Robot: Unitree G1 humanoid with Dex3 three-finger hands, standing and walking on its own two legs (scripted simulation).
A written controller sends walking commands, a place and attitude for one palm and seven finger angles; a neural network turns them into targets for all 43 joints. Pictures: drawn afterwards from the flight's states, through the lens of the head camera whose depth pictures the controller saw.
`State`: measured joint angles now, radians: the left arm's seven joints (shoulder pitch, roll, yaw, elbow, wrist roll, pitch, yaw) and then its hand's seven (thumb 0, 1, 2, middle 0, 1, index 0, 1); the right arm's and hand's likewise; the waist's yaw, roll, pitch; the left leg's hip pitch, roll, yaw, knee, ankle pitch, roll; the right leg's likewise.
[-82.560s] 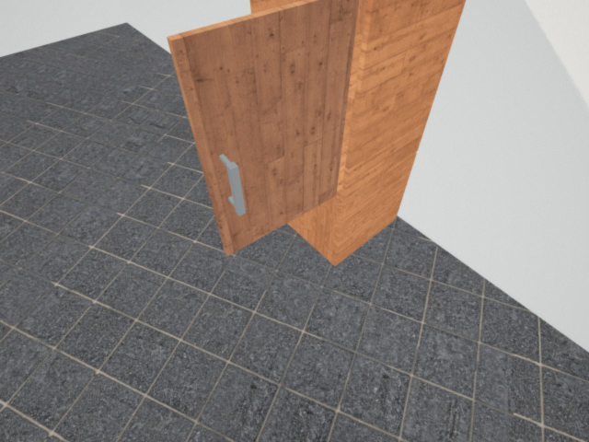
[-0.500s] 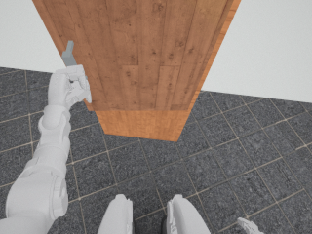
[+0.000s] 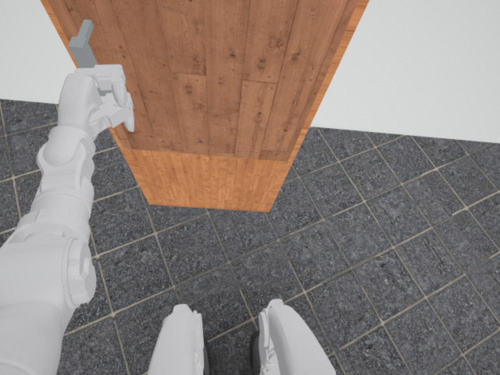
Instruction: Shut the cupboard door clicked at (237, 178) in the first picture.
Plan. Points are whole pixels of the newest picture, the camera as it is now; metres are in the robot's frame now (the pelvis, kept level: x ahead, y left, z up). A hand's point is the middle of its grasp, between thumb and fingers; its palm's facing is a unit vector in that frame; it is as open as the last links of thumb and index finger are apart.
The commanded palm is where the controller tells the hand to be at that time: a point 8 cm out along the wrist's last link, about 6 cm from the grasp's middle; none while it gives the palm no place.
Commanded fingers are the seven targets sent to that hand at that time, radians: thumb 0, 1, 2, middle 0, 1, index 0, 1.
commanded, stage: push the door shut along its arc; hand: left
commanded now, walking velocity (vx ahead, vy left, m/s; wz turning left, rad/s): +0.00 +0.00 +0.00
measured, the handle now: (99, 72) +0.58 +0.20 +0.06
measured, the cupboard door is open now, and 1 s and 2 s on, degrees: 0 0 0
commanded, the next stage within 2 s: pull the fist back off the door in 0.20 s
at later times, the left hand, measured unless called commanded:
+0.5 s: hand (135, 99) +0.53 +0.14 +0.06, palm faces +0.15 -0.99 +0.03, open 3.2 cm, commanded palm +0.53 +0.15 +0.06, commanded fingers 0.00 0.90 0.90 -1.30 -1.50 -1.30 -1.50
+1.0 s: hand (149, 120) +0.50 +0.12 +0.04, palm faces +0.07 -1.00 -0.02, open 3.1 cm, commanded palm +0.46 +0.17 +0.06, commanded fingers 0.00 0.90 0.90 -1.30 -1.50 -1.30 -1.50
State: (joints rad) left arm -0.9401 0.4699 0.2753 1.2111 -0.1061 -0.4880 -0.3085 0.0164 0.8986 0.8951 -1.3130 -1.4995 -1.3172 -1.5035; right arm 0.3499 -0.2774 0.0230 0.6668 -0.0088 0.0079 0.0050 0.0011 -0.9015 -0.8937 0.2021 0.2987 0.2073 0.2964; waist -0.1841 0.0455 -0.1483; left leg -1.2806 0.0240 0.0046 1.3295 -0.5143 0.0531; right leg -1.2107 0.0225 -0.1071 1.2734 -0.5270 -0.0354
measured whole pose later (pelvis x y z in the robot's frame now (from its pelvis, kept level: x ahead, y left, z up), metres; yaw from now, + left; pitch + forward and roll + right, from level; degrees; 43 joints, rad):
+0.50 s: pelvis -0.03 +0.00 -0.02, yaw +1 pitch +28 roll -5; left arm -1.13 0.41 0.28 1.32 -0.03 -0.46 0.11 0.02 0.90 0.90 -1.34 -1.50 -1.37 -1.50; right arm 0.34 -0.27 0.05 0.69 -0.07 -0.08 0.03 0.00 -0.90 -0.89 0.20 0.30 0.21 0.30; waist -0.23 0.03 -0.16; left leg -1.41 0.01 -0.02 1.37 -0.45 0.05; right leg -1.32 0.00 -0.14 1.31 -0.48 -0.04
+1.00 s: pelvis +0.01 -0.01 +0.01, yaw -1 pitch +26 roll -2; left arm -0.75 0.30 0.33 1.05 -0.07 -0.52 -0.01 0.02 0.90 0.89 -1.30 -1.50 -1.30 -1.50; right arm 0.38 -0.26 0.00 0.63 -0.03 0.01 0.05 0.00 -0.90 -0.89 0.20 0.30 0.21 0.30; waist -0.17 0.05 -0.16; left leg -1.21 0.04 0.04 1.27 -0.51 0.04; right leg -1.18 0.04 -0.06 1.24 -0.52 -0.05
